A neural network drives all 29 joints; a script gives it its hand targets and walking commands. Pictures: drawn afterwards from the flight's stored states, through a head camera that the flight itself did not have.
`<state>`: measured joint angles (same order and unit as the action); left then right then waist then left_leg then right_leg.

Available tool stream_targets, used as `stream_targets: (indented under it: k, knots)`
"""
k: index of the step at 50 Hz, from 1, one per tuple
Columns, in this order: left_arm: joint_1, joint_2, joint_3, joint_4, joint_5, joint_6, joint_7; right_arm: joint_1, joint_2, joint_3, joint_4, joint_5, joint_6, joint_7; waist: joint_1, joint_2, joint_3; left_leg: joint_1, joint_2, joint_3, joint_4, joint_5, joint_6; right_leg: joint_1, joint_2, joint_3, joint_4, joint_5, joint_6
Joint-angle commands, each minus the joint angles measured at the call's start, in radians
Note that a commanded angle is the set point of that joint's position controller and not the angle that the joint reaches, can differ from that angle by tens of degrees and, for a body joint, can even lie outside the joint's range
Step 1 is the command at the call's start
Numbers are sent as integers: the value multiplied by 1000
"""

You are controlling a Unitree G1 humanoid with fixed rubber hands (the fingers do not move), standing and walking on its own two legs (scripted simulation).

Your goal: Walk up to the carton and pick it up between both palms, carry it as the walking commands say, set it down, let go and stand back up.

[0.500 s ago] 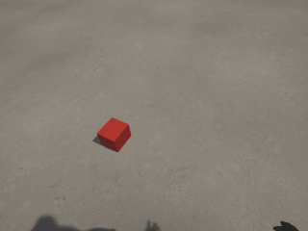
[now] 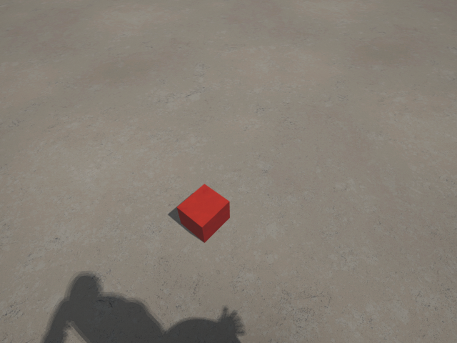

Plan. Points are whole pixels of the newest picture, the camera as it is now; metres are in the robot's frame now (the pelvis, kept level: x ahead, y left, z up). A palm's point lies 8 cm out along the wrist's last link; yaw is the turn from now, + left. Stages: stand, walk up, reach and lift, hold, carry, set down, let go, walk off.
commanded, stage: walk up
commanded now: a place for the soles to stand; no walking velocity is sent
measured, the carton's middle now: (204, 212) +0.83 +0.13 -0.68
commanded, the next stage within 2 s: none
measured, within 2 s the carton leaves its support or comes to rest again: neither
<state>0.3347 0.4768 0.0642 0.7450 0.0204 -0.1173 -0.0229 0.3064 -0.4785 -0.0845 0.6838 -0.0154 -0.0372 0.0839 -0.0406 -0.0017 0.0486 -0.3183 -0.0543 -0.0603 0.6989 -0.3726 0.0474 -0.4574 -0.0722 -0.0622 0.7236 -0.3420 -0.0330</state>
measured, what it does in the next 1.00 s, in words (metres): walks ahead: left foot, then right foot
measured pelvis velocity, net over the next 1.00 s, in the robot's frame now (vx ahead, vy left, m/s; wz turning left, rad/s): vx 0.30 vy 0.10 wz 0.14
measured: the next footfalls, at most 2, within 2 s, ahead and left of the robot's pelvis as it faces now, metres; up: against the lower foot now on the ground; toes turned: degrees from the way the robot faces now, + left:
left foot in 0.34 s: +0.24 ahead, +0.18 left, +0.00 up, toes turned +9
right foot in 0.66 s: +0.40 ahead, -0.04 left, +0.00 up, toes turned +6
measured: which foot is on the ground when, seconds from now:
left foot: down 0.00-0.02, up 0.04-0.32, down 0.34-0.68, up 0.70-0.94, down 0.96-1.00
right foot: down 0.00-0.34, up 0.36-0.64, down 0.66-1.00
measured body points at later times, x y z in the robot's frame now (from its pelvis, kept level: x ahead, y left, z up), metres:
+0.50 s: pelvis +0.17 +0.06 +0.00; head +0.18 +0.08 +0.45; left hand +0.20 +0.41 -0.09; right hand +0.34 -0.26 -0.06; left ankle +0.21 +0.17 -0.72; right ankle +0.20 -0.10 -0.67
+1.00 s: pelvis +0.30 +0.10 -0.01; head +0.32 +0.10 +0.44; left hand +0.30 +0.45 -0.09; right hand +0.49 -0.21 -0.08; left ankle +0.36 +0.21 -0.72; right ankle +0.34 -0.06 -0.71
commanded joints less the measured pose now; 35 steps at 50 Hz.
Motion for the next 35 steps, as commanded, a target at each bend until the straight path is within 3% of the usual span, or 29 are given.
stream_targets:
  k: [1,2,3,4,5,8,11,14,15,16,17,18,19,20,21,23,25,27,30,32,33,34,35]
  knots:
    - [249,238,99,1,11,-31,16,-104,-117,-25,-104,-2,-16,-10,170,-66,-56,-432,53,-170,84,-160,96,493,-31,160,-218,-111,-65]
    - [296,358,124,-17,17,-40,23,-111,-71,-10,-132,2,-28,-22,197,-301,-66,-591,-82,-45,408,-169,30,520,-404,726,-489,-447,-190]
    - [177,336,115,-53,-1,-41,25,-100,-176,-32,-91,4,-22,-38,130,-109,-8,-590,3,-145,523,-128,-4,444,-440,762,-508,-436,-231]
    - [110,309,109,-68,-12,-36,27,-86,-209,-39,-68,9,-30,-37,100,-41,23,-558,58,-145,506,-68,-15,402,-390,611,-459,-315,-258]
    - [76,277,97,-73,-16,-33,28,-53,-201,-36,-49,6,-34,-32,82,-43,26,-533,91,-130,463,-40,-23,374,-346,491,-435,-201,-246]
    - [67,258,81,-77,-2,-32,17,-39,-167,-27,-25,-3,-30,-8,65,-135,10,-364,118,-33,288,-25,-43,284,-277,221,-400,152,-217]
    - [56,268,76,-93,0,-27,7,-97,-129,-23,-40,1,-24,14,68,-166,3,-214,114,55,102,51,-37,216,-234,86,-384,220,-196]
    - [22,271,70,-100,-2,-10,1,-75,-120,-33,-22,12,-25,22,41,-181,-15,-21,73,132,-20,137,-24,136,-209,25,-343,147,-161]
    - [12,262,63,-101,-4,-4,0,-52,-127,-39,-13,12,-28,19,19,-154,-19,59,50,152,-73,144,-16,98,-193,-2,-285,117,-144]
    - [28,233,49,-100,-5,1,1,-6,-150,-49,6,9,-32,10,-6,-80,-48,171,17,151,-109,96,-3,65,-161,-34,-151,177,-122]
    - [52,181,29,-103,-7,7,4,96,-192,-67,33,0,-37,-6,-55,75,-107,317,42,58,-161,-10,32,-5,-112,-77,131,208,-89]
    - [43,124,13,-141,-20,6,5,164,-309,-97,15,-3,-42,-29,-92,323,-126,437,340,-498,-340,-217,144,-309,26,-85,461,-35,-6]
    - [38,194,26,-129,-16,16,18,137,-326,-100,-12,20,-46,-40,-67,145,-129,316,446,-661,-414,-183,231,-325,1,91,529,-146,-2]
    - [45,218,36,-101,-21,22,20,71,-286,-85,-20,35,-49,-42,-23,60,-77,241,415,-552,-378,-117,253,-298,-41,127,541,-100,-4]
    - [71,213,40,-78,-24,20,18,28,-246,-67,-24,31,-51,-46,11,70,-26,173,366,-428,-351,-28,236,-277,-67,125,469,-86,-3]
    - [117,203,42,-43,-15,16,6,-22,-221,-56,-32,14,-54,-47,29,149,-16,62,280,-233,-327,110,204,-158,-76,86,318,-73,12]
    - [96,181,44,-44,-8,20,-9,17,-226,-56,-25,2,-59,-42,14,181,-27,31,284,-198,-328,177,227,-102,-59,56,240,-72,17]
    - [61,172,49,-48,-4,18,-16,23,-230,-61,-32,0,-61,-39,9,182,-22,7,290,-193,-339,117,230,-76,-48,41,158,-25,15]
    - [39,159,58,-44,-3,8,-25,-12,-231,-61,-53,4,-54,-32,19,177,-12,-79,273,-170,-336,-38,203,31,-5,4,20,28,4]
    - [82,149,67,-24,-1,0,-26,-36,-219,-54,-62,8,-44,-30,58,123,-23,-178,240,-131,-262,-161,161,209,49,-33,-101,83,-5]
    - [133,171,79,-13,1,-4,-20,-27,-181,-39,-64,3,-41,-33,91,54,-41,-252,204,-101,-159,-208,127,340,61,-11,-135,42,-19]
    - [222,212,96,-3,6,-12,-9,-27,-125,-19,-76,-1,-44,-39,147,-99,-60,-372,138,-36,78,-183,84,473,-30,159,-235,-120,-64]
    - [248,319,116,-22,8,-19,-1,-32,-96,-8,-101,3,-49,-42,161,-291,-73,-560,19,90,374,-165,14,510,-349,712,-464,-433,-209]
